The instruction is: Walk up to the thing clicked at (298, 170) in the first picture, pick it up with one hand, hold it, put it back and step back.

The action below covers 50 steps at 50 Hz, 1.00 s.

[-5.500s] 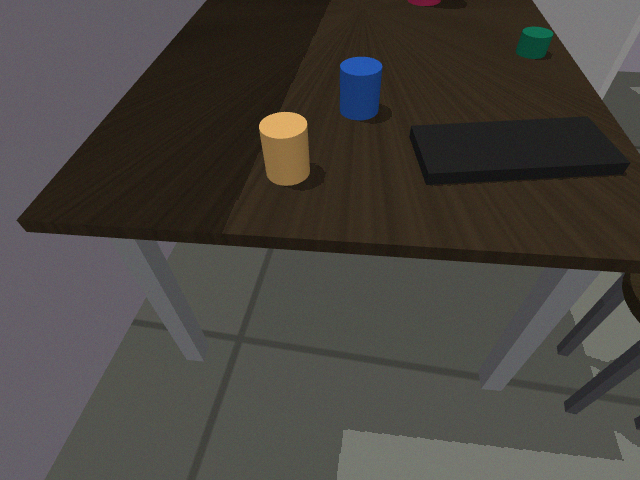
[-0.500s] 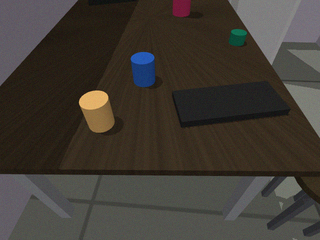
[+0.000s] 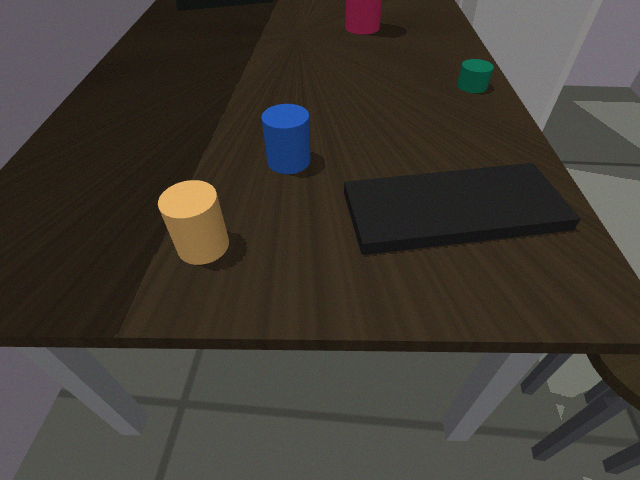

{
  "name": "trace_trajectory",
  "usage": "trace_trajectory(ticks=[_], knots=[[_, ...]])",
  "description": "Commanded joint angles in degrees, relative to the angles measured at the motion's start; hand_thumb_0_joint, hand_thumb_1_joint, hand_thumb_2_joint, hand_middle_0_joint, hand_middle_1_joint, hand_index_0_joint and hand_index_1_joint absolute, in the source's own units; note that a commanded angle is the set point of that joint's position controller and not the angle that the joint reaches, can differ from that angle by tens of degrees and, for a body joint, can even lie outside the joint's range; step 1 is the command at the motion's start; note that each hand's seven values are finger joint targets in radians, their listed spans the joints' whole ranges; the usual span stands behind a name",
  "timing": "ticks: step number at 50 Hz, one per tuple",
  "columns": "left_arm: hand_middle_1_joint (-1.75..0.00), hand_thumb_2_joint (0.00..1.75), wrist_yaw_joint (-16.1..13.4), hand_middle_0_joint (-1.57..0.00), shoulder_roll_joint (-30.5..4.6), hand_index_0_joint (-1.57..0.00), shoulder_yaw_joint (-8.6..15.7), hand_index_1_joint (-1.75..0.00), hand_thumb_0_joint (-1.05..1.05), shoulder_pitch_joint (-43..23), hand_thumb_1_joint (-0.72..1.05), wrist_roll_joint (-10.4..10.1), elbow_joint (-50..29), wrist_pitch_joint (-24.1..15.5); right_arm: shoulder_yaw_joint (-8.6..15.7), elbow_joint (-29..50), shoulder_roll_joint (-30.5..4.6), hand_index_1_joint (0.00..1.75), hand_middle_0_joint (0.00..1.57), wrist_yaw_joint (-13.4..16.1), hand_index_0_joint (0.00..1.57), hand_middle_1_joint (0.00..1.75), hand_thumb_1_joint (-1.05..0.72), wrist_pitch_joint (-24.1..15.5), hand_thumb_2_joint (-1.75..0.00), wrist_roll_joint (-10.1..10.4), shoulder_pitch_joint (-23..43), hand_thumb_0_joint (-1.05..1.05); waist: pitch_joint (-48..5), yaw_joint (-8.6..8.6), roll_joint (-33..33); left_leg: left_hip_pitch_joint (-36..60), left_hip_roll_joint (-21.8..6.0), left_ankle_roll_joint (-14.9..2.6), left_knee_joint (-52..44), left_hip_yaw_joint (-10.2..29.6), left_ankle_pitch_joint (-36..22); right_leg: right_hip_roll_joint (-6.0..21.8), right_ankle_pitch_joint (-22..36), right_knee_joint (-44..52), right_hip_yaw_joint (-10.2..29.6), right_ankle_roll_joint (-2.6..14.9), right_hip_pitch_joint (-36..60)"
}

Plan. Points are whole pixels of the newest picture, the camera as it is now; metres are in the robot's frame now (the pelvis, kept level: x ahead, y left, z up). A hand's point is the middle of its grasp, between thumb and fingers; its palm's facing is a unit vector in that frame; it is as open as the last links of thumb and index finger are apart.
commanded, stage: stand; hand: left
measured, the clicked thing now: (192, 216) +0.53 +0.22 +0.03
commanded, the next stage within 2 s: rise first in 0.02 s
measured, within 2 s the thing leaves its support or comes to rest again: neither
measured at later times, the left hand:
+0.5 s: hand out of the picture +0.17 +0.25 -0.10, palm faces +0.21 -0.92 -0.34, open 14.1 cm
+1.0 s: hand (109, 441) +0.19 +0.24 +0.02, palm faces +0.29 -0.87 -0.39, open 17.5 cm
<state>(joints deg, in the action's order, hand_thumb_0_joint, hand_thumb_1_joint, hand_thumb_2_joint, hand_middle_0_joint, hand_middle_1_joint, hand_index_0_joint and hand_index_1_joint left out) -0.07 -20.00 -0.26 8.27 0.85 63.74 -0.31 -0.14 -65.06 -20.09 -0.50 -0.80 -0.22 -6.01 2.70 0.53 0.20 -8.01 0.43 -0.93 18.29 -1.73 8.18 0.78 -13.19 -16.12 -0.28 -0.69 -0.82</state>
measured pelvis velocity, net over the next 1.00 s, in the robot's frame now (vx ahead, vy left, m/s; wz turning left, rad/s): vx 0.00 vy -0.02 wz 0.00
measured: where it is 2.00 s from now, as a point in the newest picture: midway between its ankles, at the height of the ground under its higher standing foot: outside the picture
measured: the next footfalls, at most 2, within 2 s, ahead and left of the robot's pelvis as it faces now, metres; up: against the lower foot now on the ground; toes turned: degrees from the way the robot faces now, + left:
none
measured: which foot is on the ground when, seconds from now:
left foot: down 0.00-1.00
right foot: down 0.00-1.00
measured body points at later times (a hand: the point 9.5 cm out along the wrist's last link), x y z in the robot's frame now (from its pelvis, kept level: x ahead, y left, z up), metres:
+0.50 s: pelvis -0.01 -0.01 -0.01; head +0.01 -0.01 +0.44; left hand +0.16 +0.29 -0.08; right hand +0.14 -0.28 -0.11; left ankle +0.02 +0.11 -0.75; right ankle -0.05 -0.13 -0.75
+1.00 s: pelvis +0.00 -0.02 -0.01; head +0.01 -0.04 +0.44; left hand +0.17 +0.29 +0.05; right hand +0.16 -0.27 -0.11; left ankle +0.02 +0.11 -0.75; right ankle -0.05 -0.13 -0.75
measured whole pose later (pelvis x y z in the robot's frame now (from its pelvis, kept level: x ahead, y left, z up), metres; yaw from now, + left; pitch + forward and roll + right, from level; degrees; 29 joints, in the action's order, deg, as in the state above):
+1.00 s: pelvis +0.00 -0.02 -0.01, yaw +0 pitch -2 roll +1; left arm -2.9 -17.8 12.2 23.9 -3.0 2.8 -6.4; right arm 4.3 -37.5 -13.5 3.1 -2.6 2.1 -13.6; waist 1.6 -2.5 -2.4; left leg -9.9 -0.3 0.3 22.3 -1.6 10.6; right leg 0.1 -17.3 -23.3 -0.3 0.7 -4.2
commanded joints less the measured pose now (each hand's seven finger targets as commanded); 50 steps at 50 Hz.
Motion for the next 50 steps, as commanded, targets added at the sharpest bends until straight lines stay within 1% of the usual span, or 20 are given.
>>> trace_trajectory(ticks=[1, 6, 7, 8, 10, 14, 15, 16, 18, 19, 23, 27, 29, 37, 38, 40, 45, 46, 47, 50], knots=[[-0.3, 0.9, -0.72, -0.2, -12.3, -0.2, 2.73, -0.3, 0.0, -1.2, 0.9, -0.16, -3.44, -1.32, 2.24, 3.24, -12.1, 0.3, 0.2, 1.02, 0.2, 0.3, -0.9, -1.18, -0.9, -0.2, 2.7, 0.0, -3.56, -0.33, -0.01, 4.45, -8.14, -0.81, -1.56, 7.26, -10.2, 7.4, 8.15, 2.83, 4.56, 1.88, -4.34], [-0.22, 0.82, -0.67, -0.12, -12.14, -0.12, 2.72, -0.22, 0.0, -1.06, 0.82, -0.25, -3.23, -1.4, 2.18, 3.22, -12.15, 0.22, 0.12, 1.09, 0.12, 0.22, -0.82, -1.3, -0.82, -0.12, 2.13, 0.0, -3.65, -0.26, 0.11, 4.41, -8.19, -0.92, -1.4, 7.3, -11.56, 7.57, 8.97, 2.8, 4.65, 1.76, -4.09], [-0.14, 0.74, -1.06, -0.04, -1.46, -0.04, 0.54, -0.14, 0.0, -21.17, 0.74, -4.91, -23.34, -6.09, 0.74, 23.32, -2.89, 0.14, 0.05, 1.87, 0.05, 0.14, -0.74, -7.97, -0.74, 5.78, 22.23, 0.0, -3.68, 1.87, -3.8, -2.54, -0.98, 0.91, 3.3, 0.38, -2.97, -0.84, 5.82, -3.83, -0.88, 1.63, -14.46], [-0.06, 0.66, -2.45, -0.07, -5.44, -0.04, 0.88, -0.07, 0.0, -22.44, 0.66, -6.81, -26.5, -8.36, 0.77, 25.66, -4.9, 0.06, 0.04, 2.57, 0.05, 0.06, -0.66, -9.17, -0.66, 6.42, 19.27, 0.0, -5.63, -0.8, -0.5, 1.06, -1.65, 1.18, 1.18, 1.01, 0.95, -0.74, 2.26, -3.16, -1.46, 1.88, -10.65], [-0.05, 0.5, -3.94, -0.09, -12.03, -0.07, 5.95, -0.07, 0.0, -11.88, 0.5, -6.55, -17.18, -7.3, 6.35, 14.17, -12.57, 0.05, 0.05, 4.26, 0.05, 0.05, -0.5, -7.21, -0.5, 6.04, 7.23, 0.0, -2.81, 0.69, -2.17, -2.75, -1.71, 1.23, 2.99, 0.44, 2.98, -1.39, 0.67, -4.73, -1.5, 2.17, -15.28], [-0.06, 0.21, -4.63, -0.07, -11.86, -0.07, 10.92, -0.05, 0.0, -9.35, 0.18, -3.85, -17.6, -7.24, 9.21, 15.64, -9.06, 0.05, 0.05, 4.59, 0.05, 0.05, -0.18, -7.1, -0.21, 3.34, 5.9, 0.0, -15.01, -0.38, -2.28, -0.48, -1.71, 0.83, 7.44, 0.32, -5.62, -1.29, 8.0, -8.48, -1.03, 1.86, -14.69], [-0.06, 0.19, -4.59, -0.08, -11.12, -0.08, 12.17, -0.06, 0.0, -2.63, 0.12, -3.37, -18.74, -6.82, 10.56, 16.53, -8.76, 0.05, 0.05, 4.46, 0.05, 0.05, -0.13, -6.46, -0.2, 2.91, -1.74, 0.0, -16.84, -0.55, -2.14, 1.36, -1.48, 0.74, 7.77, 0.04, -8.32, -1.5, 10.1, -8.31, -1.12, 1.79, -13.33], [-0.06, 0.16, -4.63, -0.07, -8.59, -0.08, 11.47, -0.05, 0.0, 2.72, 0.08, -3.36, -17.09, -6.14, 10.45, 16.04, -7.94, 0.05, 0.05, 4.41, 0.05, 0.05, -0.07, -5.91, -0.18, 2.92, -5.21, 0.0, -15.46, -0.93, -1.18, 1.99, -1.42, 0.69, 6.91, -0.2, -10.34, -1.63, 11.68, -7.53, -1.3, 1.55, -12.8], [-0.05, 0.11, -4.9, -0.06, -9.98, -0.07, 12.98, -0.04, 0.0, 2.04, -0.03, -3.38, -25.3, -6.25, 9.99, 21.51, -6.77, 0.05, 0.05, 4.19, 0.05, 0.05, 0.07, -5.69, -0.14, 3.09, -3.75, 0.0, -16.33, -2.31, -2.66, 2.33, -1.05, 0.9, 6.07, -0.64, -13.35, -1.53, 14.17, -6.77, -1.36, 1.33, -10.29], [-0.05, 0.1, -4.86, -0.06, -9.91, -0.07, 14.18, -0.03, 0.0, 3.87, -0.07, -3.45, -25.65, -5.85, 9.3, 20.81, -5.27, 0.05, 0.05, 3.88, 0.05, 0.05, 0.12, -4.9, -0.12, 3.23, -5.51, 0.0, -14.9, -2.74, -3.05, 1.5, -0.9, 0.94, 5.76, -0.85, -12.92, -1.56, 13.56, -6.47, -1.41, 1.44, -10.82], [-0.03, 0.05, -4.95, -0.04, -6.42, -0.04, 11.21, -0.03, 0.0, -2.33, -0.3, -3.88, -37.32, -6.01, 6.21, 31.43, -1.95, 0.05, 0.05, 4.12, 0.05, 0.05, 0.31, -4.63, -0.07, 3.44, 2.74, 0.0, -9.45, -1.77, -0.68, -0.66, -0.96, 0.4, 3.81, -1.24, -5.64, -0.82, 7.61, -4.12, -0.78, 1.19, -12.54], [-0.03, 0.01, -6.38, -0.05, -10.18, -0.04, 13.81, -0.03, 0.0, -0.58, -0.53, -3.42, -45.64, -6.85, 6.49, 36.21, -3.1, 0.05, 0.05, 5.15, 0.05, 0.05, 0.45, -4.98, -0.03, 2.98, 1.32, 0.0, -11.65, -2.68, -1.65, 1.1, -1.08, 0.23, 3.69, -1.14, -7.08, -0.77, 8.99, -4.01, -0.52, 1.29, -9.5], [-0.04, 0.0, -6.24, -0.05, -8.61, -0.05, 12.86, -0.04, 0.0, 0.25, -0.55, -3.39, -50.42, -7.29, 5.41, 37.47, -1.26, 0.05, 0.05, 5.22, 0.05, 0.05, 0.48, -5.17, -0.03, 2.93, -0.84, 0.0, -9.82, -2.45, -2.09, 1.58, -1.07, 0.25, 3.58, -1.44, -7.37, -0.81, 9.44, -4.0, -0.52, 1.33, -9.52], [-0.04, 0.0, -5.11, -0.04, -8.82, -0.04, 16.57, -0.03, 0.0, 9.91, -0.52, -4.02, -62.53, -7.87, 5.75, 36.23, -0.5, 0.05, 0.05, 4.8, 0.05, 0.05, 0.54, -4.86, -0.01, 2.52, -7.85, 0.0, -6.11, -2.47, -1.91, 3.53, -0.8, -0.13, 3.39, -1.61, -10.18, -0.66, 12.86, -3.36, -1.24, 1.03, -9.01], [-0.04, 0.0, -4.61, -0.04, -7.28, -0.05, 15.22, -0.03, 0.0, 11.24, -0.52, -4.1, -63.03, -7.94, 6.39, 36.34, -0.9, 0.05, 0.05, 4.65, 0.05, 0.05, 0.54, -4.9, -0.01, 2.6, -7.52, 0.0, -5.54, -1.87, -2.06, 3.91, -0.71, -0.12, 3.16, -1.72, -10.18, -0.64, 12.96, -3.35, -1.2, 1.02, -9.89], [-0.03, 0.0, -4.25, -0.04, -8.65, -0.04, 17.51, -0.03, 0.0, 11.19, -0.53, -4.3, -64.93, -8.05, 7.49, 35.49, -1.4, 0.05, 0.05, 4.49, 0.05, 0.05, 0.54, -4.67, -0.01, 2.52, -6.0, 0.0, -5.12, -2.85, -1.63, 3.79, -0.69, -0.17, 3.04, -1.44, -10.3, -0.5, 13.23, -3.29, -1.31, 0.94, -9.51], [-0.03, 0.0, -3.58, -0.04, -7.69, -0.04, 17.51, -0.03, 0.0, 11.93, -0.55, -4.08, -70.59, -9.44, 5.93, 35.27, 0.84, 0.05, 0.05, 3.95, 0.05, 0.05, 0.53, -4.75, -0.02, 2.11, -3.77, 0.0, -6.3, -3.08, -0.42, 4.68, -0.89, -0.33, 3.03, -0.99, -10.39, -0.62, 12.86, -3.33, -1.37, 0.77, -8.08], [-0.04, 0.0, -3.74, -0.04, -9.41, -0.04, 19.16, -0.03, 0.0, 11.39, -0.54, -4.22, -72.72, -9.73, 7.6, 38.3, -1.46, 0.05, 0.05, 4.19, 0.05, 0.05, 0.53, -4.9, -0.02, 2.21, -1.05, 0.0, -7.2, -3.45, -0.75, 4.63, -0.78, -0.29, 3.02, -0.96, -10.74, -0.43, 13.11, -3.3, -1.33, 0.81, -7.46], [-0.04, 0.0, -3.8, -0.04, -9.07, -0.04, 18.92, -0.04, 0.0, 11.16, -0.57, -4.08, -73.93, -10.3, 5.37, 37.41, 0.96, 0.05, 0.05, 4.09, 0.05, 0.05, 0.51, -4.87, -0.02, 2.14, -0.97, 0.0, -7.38, -3.73, -0.91, 5.01, -0.62, -0.36, 3.2, -1.02, -11.2, -0.33, 14.02, -3.31, -1.23, 0.66, -7.11], [-0.04, 0.0, -3.67, -0.04, -10.11, -0.04, 20.68, -0.04, 0.0, 12.51, -0.56, -4.04, -75.2, -10.81, 9.59, 36.38, -3.29, 0.05, 0.05, 4.74, 0.05, 0.05, 0.52, -4.94, -0.02, 1.63, -2.12, 0.0, -7.42, -3.18, -0.95, 5.48, -0.51, -0.35, 3.26, -0.99, -11.64, -0.19, 14.71, -3.48, -1.23, 0.59, -7.22]])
